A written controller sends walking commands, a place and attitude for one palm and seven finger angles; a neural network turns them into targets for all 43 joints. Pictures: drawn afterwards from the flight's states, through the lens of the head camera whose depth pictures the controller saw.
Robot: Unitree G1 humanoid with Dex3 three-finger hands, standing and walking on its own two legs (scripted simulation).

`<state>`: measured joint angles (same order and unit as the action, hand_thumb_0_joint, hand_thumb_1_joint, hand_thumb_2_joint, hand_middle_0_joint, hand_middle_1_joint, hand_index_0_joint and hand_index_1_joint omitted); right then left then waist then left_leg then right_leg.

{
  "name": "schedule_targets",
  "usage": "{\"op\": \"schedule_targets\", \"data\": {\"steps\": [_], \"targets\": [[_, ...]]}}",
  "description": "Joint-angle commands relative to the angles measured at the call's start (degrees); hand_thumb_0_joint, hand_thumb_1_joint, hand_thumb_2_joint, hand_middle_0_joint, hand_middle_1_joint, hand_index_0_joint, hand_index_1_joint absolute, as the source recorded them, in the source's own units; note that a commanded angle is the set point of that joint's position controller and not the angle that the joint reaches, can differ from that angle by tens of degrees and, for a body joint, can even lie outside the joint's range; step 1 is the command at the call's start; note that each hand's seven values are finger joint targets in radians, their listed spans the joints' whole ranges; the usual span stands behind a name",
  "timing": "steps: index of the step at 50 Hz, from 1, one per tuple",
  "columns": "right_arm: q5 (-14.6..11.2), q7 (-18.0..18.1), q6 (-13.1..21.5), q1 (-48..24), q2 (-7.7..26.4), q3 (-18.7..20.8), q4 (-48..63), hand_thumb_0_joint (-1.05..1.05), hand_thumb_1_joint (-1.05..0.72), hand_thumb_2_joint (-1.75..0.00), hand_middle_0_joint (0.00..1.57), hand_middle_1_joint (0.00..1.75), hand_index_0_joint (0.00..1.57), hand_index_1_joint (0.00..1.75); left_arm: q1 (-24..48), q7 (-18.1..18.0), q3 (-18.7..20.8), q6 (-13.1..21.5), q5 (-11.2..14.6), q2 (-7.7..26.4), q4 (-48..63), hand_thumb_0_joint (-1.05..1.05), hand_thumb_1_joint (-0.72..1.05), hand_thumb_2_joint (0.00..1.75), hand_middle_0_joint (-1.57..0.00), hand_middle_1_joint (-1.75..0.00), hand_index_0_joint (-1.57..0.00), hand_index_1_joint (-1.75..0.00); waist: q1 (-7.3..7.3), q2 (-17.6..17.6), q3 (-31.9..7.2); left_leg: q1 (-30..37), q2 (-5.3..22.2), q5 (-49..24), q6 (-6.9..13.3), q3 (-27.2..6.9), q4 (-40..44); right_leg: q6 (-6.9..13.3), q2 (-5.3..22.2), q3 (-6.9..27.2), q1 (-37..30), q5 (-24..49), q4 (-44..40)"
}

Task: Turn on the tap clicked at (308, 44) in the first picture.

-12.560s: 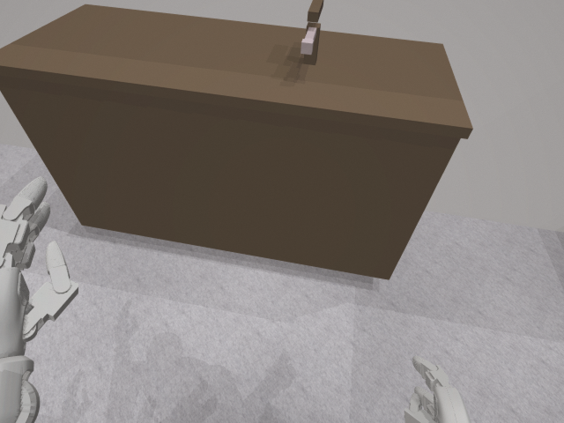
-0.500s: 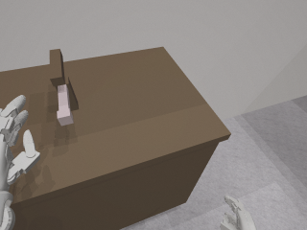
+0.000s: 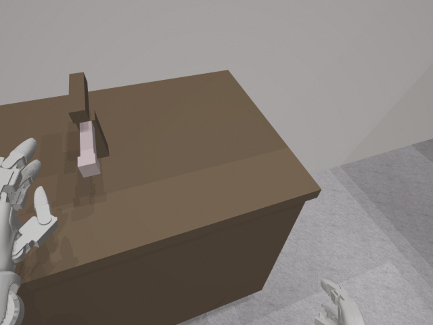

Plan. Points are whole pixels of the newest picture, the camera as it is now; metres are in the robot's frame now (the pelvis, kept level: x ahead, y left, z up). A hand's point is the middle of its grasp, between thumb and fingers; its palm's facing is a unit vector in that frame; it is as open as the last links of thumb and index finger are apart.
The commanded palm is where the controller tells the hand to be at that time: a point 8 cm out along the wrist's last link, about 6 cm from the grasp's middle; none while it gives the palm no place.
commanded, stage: shuffle to correct the standing spot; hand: left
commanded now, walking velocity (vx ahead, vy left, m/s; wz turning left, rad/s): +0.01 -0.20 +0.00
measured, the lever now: (89, 165) +0.34 +0.25 +0.13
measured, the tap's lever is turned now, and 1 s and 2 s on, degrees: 0 0 0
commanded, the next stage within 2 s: none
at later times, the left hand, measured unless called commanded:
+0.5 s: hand (55, 216) +0.22 +0.24 +0.16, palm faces +0.34 -0.87 -0.36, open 7.4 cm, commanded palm +0.17 +0.28 +0.18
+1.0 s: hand (54, 215) +0.22 +0.24 +0.16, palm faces +0.35 -0.86 -0.36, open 7.4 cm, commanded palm +0.16 +0.28 +0.18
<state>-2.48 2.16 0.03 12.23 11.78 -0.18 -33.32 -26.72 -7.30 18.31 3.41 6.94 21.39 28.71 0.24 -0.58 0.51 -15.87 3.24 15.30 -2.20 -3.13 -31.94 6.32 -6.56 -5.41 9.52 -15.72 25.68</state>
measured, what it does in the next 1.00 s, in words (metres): stands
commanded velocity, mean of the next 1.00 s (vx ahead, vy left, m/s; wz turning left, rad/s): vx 0.01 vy -0.20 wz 0.00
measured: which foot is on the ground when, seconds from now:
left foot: down 0.00-1.00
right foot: down 0.00-1.00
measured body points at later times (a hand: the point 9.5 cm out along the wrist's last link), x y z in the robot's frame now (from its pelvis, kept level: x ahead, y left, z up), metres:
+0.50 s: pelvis +0.01 +0.00 +0.00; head +0.02 +0.00 +0.45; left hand +0.20 +0.29 +0.18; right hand +0.18 -0.22 -0.08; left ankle +0.02 +0.15 -0.73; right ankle -0.02 -0.05 -0.73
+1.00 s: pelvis +0.00 +0.00 +0.00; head +0.01 +0.00 +0.45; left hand +0.19 +0.28 +0.18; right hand +0.17 -0.23 -0.08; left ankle +0.02 +0.15 -0.73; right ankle -0.02 -0.05 -0.73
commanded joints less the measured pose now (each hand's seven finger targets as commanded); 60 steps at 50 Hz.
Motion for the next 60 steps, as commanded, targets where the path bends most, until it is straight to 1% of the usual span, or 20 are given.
{"op": "schedule_targets", "data": {"steps": [1, 2, 6, 7, 11, 12, 16, 17, 20, 22, 26, 27, 30, 31, 32, 45, 47, 52, 56, 60], "targets": [[0.3, 0.1, 2.8, -6.4, 6.4, 2.1, 9.8, 0.0, -0.9, -0.9, 0.2, 0.3, 0.2, 0.3, 5.2, -0.8, 7.4, 4.4, -0.5, 11.2, 13.4, 0.0, 0.9, 0.9, -0.2, -0.3, -0.2, -0.3, -0.3, -2.3, -3.9, 1.7, 4.4, -6.0, 4.8, -2.4, 3.1, -4.6, 12.7, 9.9, 0.9, 10.8, -7.3], [0.1, 0.1, 2.8, -7.1, 6.1, 1.8, 9.7, 0.0, -0.9, -0.9, 0.2, 0.3, 0.2, 0.3, 4.7, -0.8, 7.5, 4.5, -0.4, 11.6, 14.2, 0.0, 0.9, 0.9, -0.2, -0.3, -0.2, -0.3, -0.55, -4.8, -4.4, 2.6, 4.8, -6.8, 5.0, -3.0, 4.4, -4.5, 12.3, 9.1, 1.0, 10.7, -6.6], [0.5, 0.1, 2.8, -6.1, 6.5, 2.1, 10.1, 0.0, -0.9, -0.9, 0.2, 0.3, 0.2, 0.3, 3.5, -0.7, 8.1, 4.6, -0.7, 11.6, 13.5, 0.0, 0.9, 0.9, -0.2, -0.3, -0.2, -0.3, -0.14, -4.3, -4.8, 1.2, 5.9, -8.4, 5.1, -4.0, 5.5, -5.3, 11.1, 8.3, -1.4, 11.5, -6.1], [0.2, 0.0, 2.9, -6.6, 6.3, 1.9, 10.0, 0.0, -0.9, -0.9, 0.2, 0.3, 0.2, 0.3, 2.7, -0.6, 7.8, 4.5, -0.5, 11.5, 13.9, 0.0, 0.9, 0.9, -0.2, -0.3, -0.2, -0.3, -0.34, -5.4, -6.1, 2.5, 5.8, -9.1, 5.2, -4.2, 6.2, -5.0, 11.0, 8.0, -1.4, 11.7, -5.6], [0.5, 0.2, 2.8, -5.7, 6.6, 2.3, 10.4, 0.0, -0.9, -0.9, 0.2, 0.3, 0.2, 0.3, 1.2, -0.4, 8.2, 4.1, -0.6, 11.3, 12.3, 0.0, 0.9, 0.9, -0.2, -0.3, -0.2, -0.3, -0.07, -2.5, -6.7, 2.5, 6.1, -11.4, 4.9, -3.4, 4.5, -5.2, 11.3, 8.1, -2.0, 13.9, -5.8], [0.2, 0.1, 2.9, -5.9, 6.3, 2.1, 10.2, 0.0, -0.9, -0.9, 0.2, 0.3, 0.2, 0.3, 0.5, -0.3, 7.9, 4.0, -0.3, 11.1, 12.4, 0.0, 0.9, 0.9, -0.2, -0.3, -0.2, -0.3, -0.33, -2.7, -8.2, 3.9, 5.9, -13.1, 4.9, -3.4, 4.7, -4.7, 11.2, 7.7, -2.2, 14.9, -5.0], [0.3, 0.3, 2.9, -5.6, 6.7, 2.4, 10.3, 0.0, -0.9, -0.9, 0.2, 0.3, 0.2, 0.3, 2.0, -0.2, 7.6, 3.8, -0.4, 11.0, 12.0, 0.0, 0.9, 0.9, -0.2, -0.3, -0.2, -0.3, -0.24, -1.3, -7.0, 3.3, 5.7, -11.4, 4.6, -3.2, 3.7, -4.3, 11.7, 8.6, -1.1, 14.2, -5.6], [0.2, 0.2, 2.9, -6.1, 6.4, 2.0, 10.1, 0.0, -0.9, -0.9, 0.2, 0.3, 0.2, 0.3, 2.1, -0.2, 7.7, 3.9, -0.2, 11.4, 12.9, 0.0, 0.9, 0.9, -0.2, -0.3, -0.2, -0.3, -0.5, -2.8, -7.9, 4.2, 5.6, -12.4, 4.8, -3.1, 4.2, -4.1, 11.7, 8.3, -1.1, 14.7, -5.3], [0.3, 0.4, 2.9, -5.9, 6.7, 2.3, 10.1, 0.0, -0.9, -0.9, 0.2, 0.3, 0.2, 0.3, 3.4, -0.4, 7.3, 3.7, -0.5, 11.1, 12.7, 0.0, 0.9, 0.9, -0.2, -0.3, -0.2, -0.3, -0.37, -1.5, -6.9, 3.6, 5.2, -10.7, 4.6, -2.9, 3.2, -4.0, 12.1, 8.9, -0.5, 14.1, -5.7], [0.2, 0.3, 3.0, -6.4, 6.3, 2.0, 9.8, 0.0, -0.9, -0.9, 0.2, 0.3, 0.2, 0.3, 3.5, -0.5, 7.6, 3.9, -0.3, 11.8, 13.7, 0.0, 0.9, 0.9, -0.2, -0.3, -0.2, -0.3, -0.59, -2.5, -7.5, 4.8, 5.0, -11.6, 4.8, -2.7, 3.2, -3.7, 12.3, 9.3, -0.1, 15.1, -5.6], [0.3, 0.3, 2.8, -6.0, 6.6, 2.4, 9.9, 0.0, -0.9, -0.9, 0.2, 0.3, 0.2, 0.3, 4.0, -0.6, 7.3, 3.7, -0.5, 11.1, 13.0, 0.0, 0.9, 0.9, -0.2, -0.3, -0.2, -0.3, -0.33, -1.7, -6.4, 3.6, 5.0, -13.0, 4.5, -2.4, 1.9, -4.1, 12.5, 9.4, -0.6, 16.6, -5.7], [0.0, 0.2, 2.8, -6.7, 6.3, 2.0, 9.6, 0.0, -0.9, -0.9, 0.2, 0.3, 0.2, 0.3, 4.2, -0.6, 7.0, 3.8, -0.2, 11.1, 13.6, 0.0, 0.9, 0.9, -0.2, -0.3, -0.2, -0.3, -0.65, -3.5, -7.0, 4.3, 4.9, -13.7, 4.6, -2.9, 2.7, -3.6, 12.4, 9.1, -0.4, 16.5, -5.2], [0.3, 0.2, 2.5, -6.4, 6.6, 2.1, 10.0, 0.0, -0.9, -0.9, 0.2, 0.3, 0.2, 0.3, 3.7, -0.6, 7.3, 3.7, -0.4, 10.9, 11.9, 0.0, 0.9, 0.9, -0.2, -0.3, -0.2, -0.3, -0.34, -2.5, -5.3, 2.1, 5.3, -10.7, 4.7, -3.2, 3.1, -4.3, 12.0, 9.0, -0.5, 14.0, -6.1], [0.3, 0.1, 2.3, -6.1, 6.5, 2.2, 9.9, 0.0, -0.9, -0.9, 0.2, 0.3, 0.2, 0.3, 3.2, -0.6, 7.8, 3.7, -0.4, 11.3, 11.6, 0.0, 0.9, 0.9, -0.2, -0.3, -0.2, -0.3, -0.31, -1.7, -5.9, 2.1, 5.0, -10.3, 4.6, -2.8, 2.5, -4.2, 12.3, 9.1, -1.0, 14.4, -6.3], [0.0, 0.1, 2.3, -6.7, 6.2, 1.9, 9.8, 0.0, -0.9, -0.9, 0.2, 0.3, 0.2, 0.3, 2.6, -0.6, 7.5, 3.7, -0.2, 11.2, 12.2, 0.0, 0.9, 0.9, -0.2, -0.3, -0.2, -0.3, -0.63, -3.1, -6.7, 3.2, 4.8, -11.5, 4.8, -2.9, 2.9, -3.9, 12.4, 8.9, -0.8, 15.2, -5.9], [0.3, 0.3, 2.6, -6.2, 6.8, 2.1, 10.1, 0.0, -0.9, -0.9, 0.2, 0.3, 0.2, 0.3, 4.0, -0.6, 7.2, 3.9, -0.4, 11.0, 12.4, 0.0, 0.9, 0.9, -0.2, -0.3, -0.2, -0.3, -0.33, -3.2, -6.0, 2.5, 5.7, -10.0, 4.8, -4.1, 4.7, -4.1, 11.6, 8.3, -0.7, 12.6, -5.9], [0.1, 0.2, 2.7, -6.6, 6.5, 1.9, 9.9, 0.0, -0.9, -0.9, 0.2, 0.3, 0.2, 0.3, 3.1, -0.6, 7.1, 3.8, -0.3, 11.2, 12.7, 0.0, 0.9, 0.9, -0.2, -0.3, -0.2, -0.3, -0.51, -3.6, -7.3, 3.9, 5.4, -10.8, 4.9, -3.7, 4.4, -4.1, 11.7, 8.5, -0.6, 13.8, -5.8], [-0.1, 0.0, 2.5, -6.5, 6.4, 1.9, 9.8, 0.0, -0.9, -0.9, 0.2, 0.3, 0.2, 0.3, 2.3, -0.5, 6.9, 3.5, -0.1, 10.8, 11.8, 0.0, 0.9, 0.9, -0.2, -0.3, -0.2, -0.3, -0.61, -1.4, -7.3, 3.8, 4.6, -11.7, 4.5, -2.5, 2.3, -3.8, 12.7, 8.9, -0.6, 15.7, -6.1], [0.2, 0.1, 2.2, -6.1, 6.6, 2.1, 9.9, 0.0, -0.9, -0.9, 0.2, 0.3, 0.2, 0.3, 3.2, -0.6, 7.3, 3.4, -0.2, 11.0, 11.3, 0.0, 0.9, 0.9, -0.2, -0.3, -0.2, -0.3, -0.48, 0.3, -5.4, 2.5, 3.9, -7.5, 4.3, -1.4, 0.4, -4.1, 13.5, 9.9, 0.9, 13.8, -7.4], [0.2, 0.1, 2.2, -6.5, 6.6, 2.0, 9.9, 0.0, -0.9, -0.9, 0.2, 0.3, 0.2, 0.3, 4.2, -0.8, 7.4, 3.8, -0.2, 11.4, 12.8, 0.0, 0.9, 0.9, -0.2, -0.3, -0.2, -0.3, -0.54, -1.8, -5.3, 2.5, 4.3, -7.0, 4.6, -2.5, 1.8, -3.6, 13.2, 9.7, 1.3, 12.1, -6.9]]}}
